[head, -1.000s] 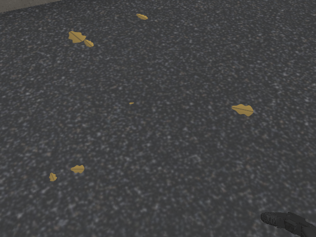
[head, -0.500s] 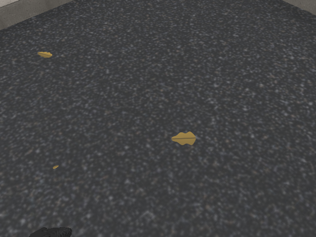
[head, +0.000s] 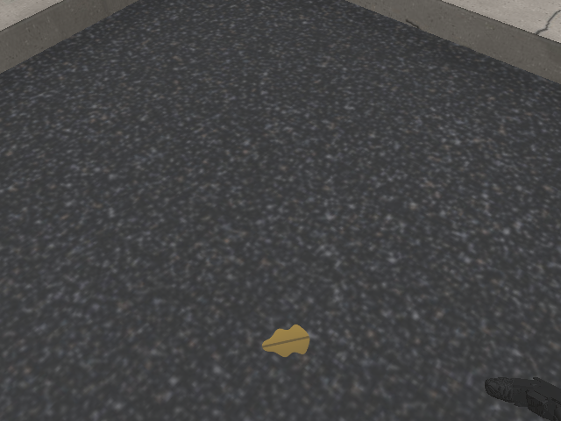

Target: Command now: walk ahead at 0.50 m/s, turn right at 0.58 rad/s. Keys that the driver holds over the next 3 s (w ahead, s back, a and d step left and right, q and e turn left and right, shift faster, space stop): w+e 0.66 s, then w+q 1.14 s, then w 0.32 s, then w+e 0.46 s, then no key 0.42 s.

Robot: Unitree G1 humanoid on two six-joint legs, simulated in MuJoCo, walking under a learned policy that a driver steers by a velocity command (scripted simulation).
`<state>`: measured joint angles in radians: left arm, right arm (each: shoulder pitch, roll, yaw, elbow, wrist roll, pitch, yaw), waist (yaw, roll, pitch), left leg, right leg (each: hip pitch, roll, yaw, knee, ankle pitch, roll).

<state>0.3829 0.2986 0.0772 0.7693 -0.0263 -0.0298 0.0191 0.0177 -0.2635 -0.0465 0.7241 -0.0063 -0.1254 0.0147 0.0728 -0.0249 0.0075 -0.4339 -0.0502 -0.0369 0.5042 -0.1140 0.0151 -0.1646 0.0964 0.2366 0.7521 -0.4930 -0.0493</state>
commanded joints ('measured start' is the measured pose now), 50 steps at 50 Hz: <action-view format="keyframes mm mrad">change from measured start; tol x16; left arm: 1 42 132 10 -96 -20 -22 3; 19 -387 27 -13 -265 -2 -12 -76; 25 59 267 89 -178 0 16 -39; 32 -166 127 25 -224 23 -33 -41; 50 -74 169 23 -62 25 -18 -3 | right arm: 1 280 -171 -61 -1 12 9 -4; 26 334 -103 -7 -10 -9 28 -20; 45 -52 -118 0 -94 27 26 33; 50 227 -193 -46 -42 16 33 37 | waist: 1 -144 208 -186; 20 -148 88 67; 24 72 89 -145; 26 -4 -230 -402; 31 -84 -9 -69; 46 14 -42 66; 50 -135 -28 -120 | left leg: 1 701 449 -683 -216 -420 223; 5 364 299 -254 -294 -61 142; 17 439 289 122 -342 261 136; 23 523 306 221 44 876 78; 24 379 271 240 276 780 44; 26 -267 -3 38 884 -496 -30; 40 -105 141 20 159 260 -69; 47 -225 108 11 48 53 37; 50 171 10 84 16 56 104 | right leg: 1 -635 -89 -34 521 -36 30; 15 -524 -198 -207 15 526 50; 20 -489 -152 -281 -120 426 -4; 23 -200 -45 -350 -160 316 -79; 24 72 -32 -314 -220 381 -121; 26 607 -449 597 -381 239 -399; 34 -37 -255 71 -525 609 -256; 44 113 -306 -69 -539 475 -165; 50 180 -262 -214 -139 1068 -65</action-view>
